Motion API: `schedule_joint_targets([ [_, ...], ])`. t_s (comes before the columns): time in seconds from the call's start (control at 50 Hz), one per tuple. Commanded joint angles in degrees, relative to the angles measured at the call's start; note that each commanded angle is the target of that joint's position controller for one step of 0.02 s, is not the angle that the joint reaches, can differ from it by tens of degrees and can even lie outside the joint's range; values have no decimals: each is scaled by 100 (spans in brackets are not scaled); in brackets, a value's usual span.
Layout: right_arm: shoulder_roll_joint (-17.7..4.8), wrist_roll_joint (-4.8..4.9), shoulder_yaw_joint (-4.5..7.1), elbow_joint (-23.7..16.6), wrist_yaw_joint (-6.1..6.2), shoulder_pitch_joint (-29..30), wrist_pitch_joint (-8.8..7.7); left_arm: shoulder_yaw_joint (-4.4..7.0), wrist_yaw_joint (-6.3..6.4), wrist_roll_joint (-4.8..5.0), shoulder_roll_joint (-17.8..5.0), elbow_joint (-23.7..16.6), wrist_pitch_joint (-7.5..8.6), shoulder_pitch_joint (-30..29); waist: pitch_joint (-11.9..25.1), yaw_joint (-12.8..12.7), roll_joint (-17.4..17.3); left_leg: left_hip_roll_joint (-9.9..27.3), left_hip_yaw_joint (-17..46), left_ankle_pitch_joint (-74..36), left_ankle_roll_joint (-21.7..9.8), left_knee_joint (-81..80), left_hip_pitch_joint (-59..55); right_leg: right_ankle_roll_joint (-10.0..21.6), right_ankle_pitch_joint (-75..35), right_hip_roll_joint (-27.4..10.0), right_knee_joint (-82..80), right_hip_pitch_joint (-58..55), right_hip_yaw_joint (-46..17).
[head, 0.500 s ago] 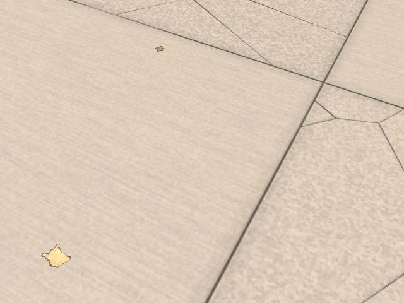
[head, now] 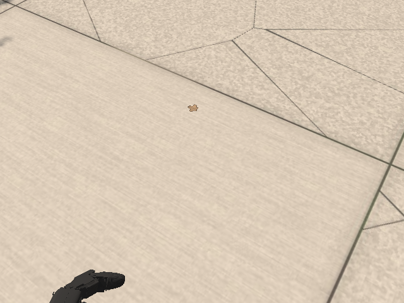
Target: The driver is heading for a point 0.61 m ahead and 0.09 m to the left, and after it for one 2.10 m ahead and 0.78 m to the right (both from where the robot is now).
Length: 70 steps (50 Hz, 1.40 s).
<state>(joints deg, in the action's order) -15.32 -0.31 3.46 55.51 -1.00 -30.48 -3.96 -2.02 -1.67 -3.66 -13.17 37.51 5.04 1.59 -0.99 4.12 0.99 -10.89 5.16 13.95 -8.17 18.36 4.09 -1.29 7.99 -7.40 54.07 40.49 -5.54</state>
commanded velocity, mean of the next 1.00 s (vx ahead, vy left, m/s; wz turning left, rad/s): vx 0.64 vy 0.00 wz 0.21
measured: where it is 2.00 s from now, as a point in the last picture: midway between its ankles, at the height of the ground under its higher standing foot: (177, 220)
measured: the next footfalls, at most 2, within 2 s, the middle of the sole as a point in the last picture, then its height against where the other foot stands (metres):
right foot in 0.18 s outside the picture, level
left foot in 0.58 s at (151, 252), level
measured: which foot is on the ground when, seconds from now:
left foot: down 0.00-0.16, up 0.18-0.56, down 0.58-1.00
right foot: up 0.00-0.16, down 0.18-0.58, up 0.60-1.00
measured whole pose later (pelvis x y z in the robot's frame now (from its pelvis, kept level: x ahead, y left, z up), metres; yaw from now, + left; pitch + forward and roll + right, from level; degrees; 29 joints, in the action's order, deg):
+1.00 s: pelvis +0.72 +0.05 -0.01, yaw +10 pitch +1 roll +3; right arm -16.2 1.3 3.8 44.7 1.9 -5.2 -1.1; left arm 4.4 -1.3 0.9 -16.6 40.1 -1.6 11.4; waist -3.2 -0.1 0.5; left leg 3.9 -17.3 18.8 0.4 28.6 9.3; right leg 0.1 7.6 -5.1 41.0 30.8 4.0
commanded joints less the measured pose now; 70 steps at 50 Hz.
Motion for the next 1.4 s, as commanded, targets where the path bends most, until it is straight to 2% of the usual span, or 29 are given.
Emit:
schedule_joint_targets([
  [0.02, -975, 80, 251, -645, -13, 491, -199, 31, -57, 134, -438, -564, 18, -651, -627, -128, -248, 1099, 1389, -1398, -626, -1318, 1994, -126, -1363, 386, -1481, -1494, 663],
  [0.1, -1113, 88, 333, -672, 36, 248, -131, 108, 45, 182, -674, -689, 50, -742, -143, 37, -460, 1283, 1542, -3129, -287, -454, 431, 24, -1305, 691, -2487, -1847, 564],
  [0.14, -1429, 29, 405, -732, 65, 373, -123, 310, 167, 206, -1105, -430, 103, 272, 681, -479, -472, 1265, 1517, -4499, -39, 1090, 47, 165, -405, 929, -2594, -3101, 529],
  [0.16, -1527, 13, 433, -832, 39, 704, -145, 430, 259, 204, -1328, -186, 133, 1339, 1223, -1120, -453, 1071, 1451, -4078, 63, 2394, 611, 251, -126, 625, -2515, -4361, 359],
  [0.18, -980, -5, 291, -1025, 30, 888, -211, 610, 394, 64, -1756, -3, 136, 2665, 2075, -1615, 51, 825, 1081, -2375, 38, 4200, 1463, 405, 1776, -514, -2388, -5751, -666],
  [0.2, -86, 301, 59, -1328, 53, 242, -191, 695, 369, -184, -2132, -4, 96, 2483, 2693, -958, 1794, 279, 444, 1640, 193, 5863, 3296, 887, 3086, -2198, -3363, -6895, -3700],
  [0.22, -536, 179, 37, -1359, 102, 443, -91, 750, 316, -38, -1852, -20, 24, 2046, 2339, -853, 1653, 802, 194, 1087, 86, 6353, 4015, 1051, 3866, -2051, -3797, -6399, -4399],
  [0.24, -772, 42, 91, -1311, 86, 1063, -13, 612, 287, 22, -1172, -77, 12, 1601, 1339, -923, 811, 1095, 28, 476, 116, 6171, 4188, 931, 3446, -1659, -3830, -5520, -3187],
  [0.28, -675, -110, 94, -1392, -79, 1591, 99, 524, 264, 14, -811, 173, 25, 1602, 479, -812, 180, 1410, -52, 191, 216, 5796, 3990, 765, 1349, -1170, -3905, -4395, -1534],
  [0.32, -352, -171, 14, -1604, -209, 1745, 264, 467, 226, 133, -583, 543, 119, 1936, 170, -601, 489, 1624, -119, 162, 255, 5733, 4038, 605, 284, -958, -4005, -3979, -623],
  [0.48, -102, -231, -323, -2347, -477, 3163, 210, 430, 142, 253, -731, 985, 357, 2009, -810, -324, -88, 1099, -1138, -1721, 232, 2487, 2723, 410, -3498, -272, -4763, -2710, 1686],
  [0.54, -384, -349, -271, -1794, -360, 1967, 81, 536, 207, 382, -1497, 1168, 280, 2226, -140, 216, 405, 414, -1216, -1397, 61, 1754, 834, 523, -6303, -493, -3241, -3167, 1521],
  [0.56, -754, 97, -16, -1971, -243, 1676, -28, 705, 291, 728, -2153, 1128, 197, 1974, 417, 723, 711, 816, -547, -2016, -132, 1242, 180, 503, -6152, -584, -2401, -3460, 1165],
  [0.58, -1167, 37, 96, -1764, -98, 1177, -37, 655, 324, 717, -1951, 1104, 150, 1750, 803, 1094, 523, 1266, -188, -3277, -288, 657, -678, 347, -4973, -265, -1106, -3196, 1162],
  [0.6, -1719, -186, 113, -1565, 46, 913, -35, 396, 246, 328, -923, 962, 157, 2398, 1730, 438, -1343, 2844, 970, -7717, -573, 2025, -2783, 135, 2364, 721, 1665, -1563, 1068],
  [0.62, -1418, -386, 29, -1802, 43, 820, -33, 349, 166, 566, -854, 1222, 191, 3424, 3480, 293, -1335, 3990, 2468, -8277, -1565, 2176, -3892, 109, 3295, 1038, 3120, -752, -676],
  [0.64, -1225, -256, 64, -1862, 14, 1025, 19, 547, 172, 700, -1452, 1158, 166, 2810, 3179, 458, -608, 3660, 1884, -7385, -1501, 1534, -2976, 37, 2952, 775, 2999, -817, -731],
  [0.68, -787, -1, -26, -1739, 7, 1810, -91, 553, 287, 689, -1056, 968, 22, 2146, 1348, -97, 63, 3083, 978, -5412, -986, 791, -1271, -185, 2258, 326, 2115, -269, -130],
  [0.78, -505, -114, 5, -1723, 71, 2825, -99, 639, 413, 578, -515, 737, -524, 2338, 496, -848, -570, 2866, -542, -4059, -777, -333, 1294, -501, 1499, -31, 1566, -1056, 276],
  [0.88, -642, -45, 95, -1611, 335, 2989, 76, 651, 213, 452, -506, 368, -532, 1706, 650, -674, -637, 2602, -1571, -3090, -460, -160, 986, -213, -493, 21, -388, -1391, 654],
  [1.0, -826, 301, 238, -1429, 294, 3011, 266, 902, -5, 438, -948, -26, -671, 1608, 462, -825, -546, 2898, -1789, -2651, 214, 1163, 427, 456, -27, 447, -1793, -1949, 1173],
  [1.02, -708, 294, 230, -1358, 270, 2812, 288, 1035, 58, 380, -1190, 85, -640, 2075, 559, -990, -108, 2585, -1893, -2432, 482, 2181, 700, 713, -556, 665, -2258, -2639, 1040],
  [1.04, -633, 81, 213, -1489, 238, 2632, 300, 1253, 176, 354, -1980, -1, -601, 2210, 321, -897, 1516, 1808, -2055, -6, 995, 3982, 1904, 1232, -4059, -212, -2762, -3241, -687],
  [1.06, -472, -93, 146, -1755, 218, 2573, 321, 1212, 159, 163, -2221, -248, -517, 1999, 1124, -485, 2051, 742, -1022, 2670, 1287, 5627, 3479, 2410, -3609, -1074, -3072, -4267, -3074],
  [1.08, -692, -18, 172, -1675, 186, 2634, 314, 1166, 35, 196, -2028, -402, -393, 1845, 1686, -686, 1031, 863, 12, 2487, 1125, 5979, 3648, 2393, -2240, -1223, -3453, -4317, -3259],
  [1.12, -664, 45, 200, -1647, 261, 2958, 299, 1072, 75, 454, -1642, -484, -341, 1335, 935, -468, 133, 1089, 161, 1495, 910, 5483, 3832, 1748, -797, -697, -3547, -3640, -2429],
  [1.16, -769, -45, 253, -1642, 322, 3027, 339, 990, 257, 494, -1351, -673, -475, 921, 824, -293, 379, 1153, 219, 898, 910, 4785, 3355, 1410, -360, -300, -3592, -2955, -1971],
  [1.26, -459, 39, 185, -1550, 295, 3058, 331, 1057, 469, 446, -1441, -868, -624, 1073, 1029, -393, 401, 768, 311, 494, 1163, 3511, 3120, 1256, -535, 13, -3433, -3154, -1998],
  [1.4, -621, 86, 249, -1495, 226, 3059, 245, 1065, 454, 422, -1451, -1098, -784, 877, 766, -556, 856, 642, 456, 312, 1195, 2385, 2574, 1165, 434, 257, -3390, -2861, -2612],
])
